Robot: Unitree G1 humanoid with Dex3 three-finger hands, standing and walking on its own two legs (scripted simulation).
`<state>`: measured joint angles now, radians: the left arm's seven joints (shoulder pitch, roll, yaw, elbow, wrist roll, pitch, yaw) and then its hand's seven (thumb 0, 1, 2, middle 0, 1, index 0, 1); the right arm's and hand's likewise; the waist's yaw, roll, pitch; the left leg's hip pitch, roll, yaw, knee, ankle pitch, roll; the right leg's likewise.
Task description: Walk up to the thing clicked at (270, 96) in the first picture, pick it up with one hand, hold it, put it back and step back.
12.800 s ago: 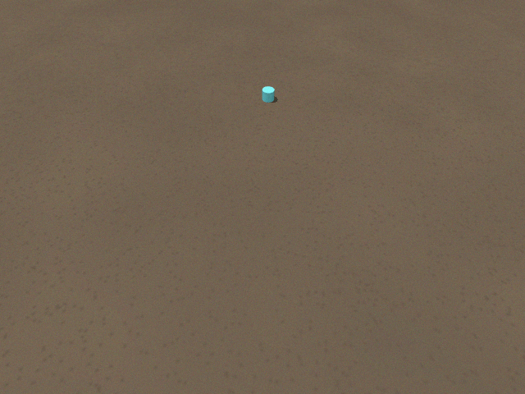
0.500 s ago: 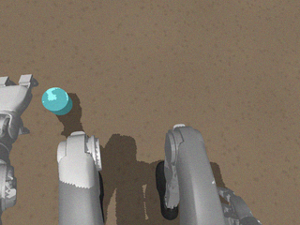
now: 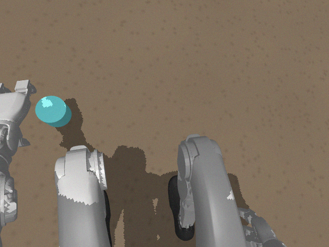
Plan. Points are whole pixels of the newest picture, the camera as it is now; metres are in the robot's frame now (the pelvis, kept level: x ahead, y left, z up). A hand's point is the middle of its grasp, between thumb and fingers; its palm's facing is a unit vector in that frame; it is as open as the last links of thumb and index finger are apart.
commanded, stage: approach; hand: left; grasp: from above
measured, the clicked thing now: (54, 112) +0.46 +0.27 -0.29
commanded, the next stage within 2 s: close in in 0.68 s
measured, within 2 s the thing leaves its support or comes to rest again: neither
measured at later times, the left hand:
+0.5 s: hand (58, 90) +0.49 +0.23 -0.18, palm faces -0.36 -0.04 -0.93, open 14.1 cm
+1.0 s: hand (37, 120) +0.41 +0.29 -0.20, palm faces -0.45 -0.09 -0.89, open 14.1 cm
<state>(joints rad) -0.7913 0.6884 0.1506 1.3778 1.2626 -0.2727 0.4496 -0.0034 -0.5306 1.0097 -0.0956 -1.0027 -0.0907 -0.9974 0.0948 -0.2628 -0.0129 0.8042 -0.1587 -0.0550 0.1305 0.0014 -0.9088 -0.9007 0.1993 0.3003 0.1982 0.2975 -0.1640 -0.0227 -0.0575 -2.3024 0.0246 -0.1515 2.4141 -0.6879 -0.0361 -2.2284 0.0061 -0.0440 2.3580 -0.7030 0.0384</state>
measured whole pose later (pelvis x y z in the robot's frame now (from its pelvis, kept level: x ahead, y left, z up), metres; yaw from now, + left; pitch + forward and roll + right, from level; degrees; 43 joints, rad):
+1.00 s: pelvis +0.00 +0.01 -0.01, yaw -1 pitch +31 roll -8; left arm -0.83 0.68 0.04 1.39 1.25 -0.30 0.47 -0.01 -0.53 0.97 -0.08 -1.05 -0.09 -1.03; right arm 0.10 -0.28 0.03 0.78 -0.16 -0.07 0.15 0.00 -0.91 -0.90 0.20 0.30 0.20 0.30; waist -0.19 -0.05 -0.02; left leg -2.33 0.01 -0.17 2.46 -0.68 -0.03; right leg -2.23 0.01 -0.06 2.38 -0.70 0.05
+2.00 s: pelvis +0.00 +0.01 -0.03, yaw -6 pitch +27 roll -11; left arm -0.98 0.82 0.10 1.76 1.31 -0.21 0.72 0.00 -0.51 0.99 -0.08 -0.98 -0.07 -0.97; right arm 0.06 -0.32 0.18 0.78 -0.29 -0.25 0.28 0.00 -0.90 -0.90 0.20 0.30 0.20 0.30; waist -0.33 -0.10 0.08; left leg -2.36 0.03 -0.25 2.57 -0.71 -0.03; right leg -2.25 0.05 -0.11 2.43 -0.68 0.06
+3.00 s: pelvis +0.00 +0.01 -0.03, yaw -7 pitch +26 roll -13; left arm -0.98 0.94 0.14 1.75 1.20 -0.20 0.61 -0.01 -0.32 0.80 -0.20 -0.96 -0.23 -0.92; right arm 0.07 -0.35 0.23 0.75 -0.28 -0.29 0.31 0.00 -0.90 -0.90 0.20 0.30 0.19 0.30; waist -0.35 -0.12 0.17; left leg -2.33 0.02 -0.28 2.57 -0.71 -0.03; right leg -2.21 0.05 -0.13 2.41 -0.68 0.07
